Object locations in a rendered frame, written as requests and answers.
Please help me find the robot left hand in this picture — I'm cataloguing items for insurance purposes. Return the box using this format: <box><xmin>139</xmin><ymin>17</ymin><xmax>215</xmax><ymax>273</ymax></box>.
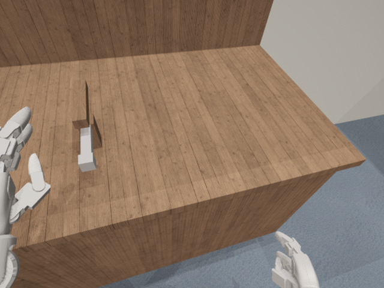
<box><xmin>0</xmin><ymin>107</ymin><xmax>50</xmax><ymax>235</ymax></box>

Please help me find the tap lever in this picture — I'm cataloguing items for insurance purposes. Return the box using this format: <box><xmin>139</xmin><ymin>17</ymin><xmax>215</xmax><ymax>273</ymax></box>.
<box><xmin>78</xmin><ymin>125</ymin><xmax>97</xmax><ymax>172</ymax></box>

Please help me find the counter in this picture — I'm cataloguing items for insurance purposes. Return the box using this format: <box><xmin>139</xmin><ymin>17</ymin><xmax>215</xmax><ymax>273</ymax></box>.
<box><xmin>0</xmin><ymin>0</ymin><xmax>366</xmax><ymax>288</ymax></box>

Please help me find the left robot forearm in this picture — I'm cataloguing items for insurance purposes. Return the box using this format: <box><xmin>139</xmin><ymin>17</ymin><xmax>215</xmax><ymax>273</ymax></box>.
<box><xmin>0</xmin><ymin>235</ymin><xmax>20</xmax><ymax>288</ymax></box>

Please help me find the robot right hand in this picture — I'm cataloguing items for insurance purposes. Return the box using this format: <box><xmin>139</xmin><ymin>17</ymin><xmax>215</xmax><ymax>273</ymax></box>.
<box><xmin>272</xmin><ymin>231</ymin><xmax>320</xmax><ymax>288</ymax></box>

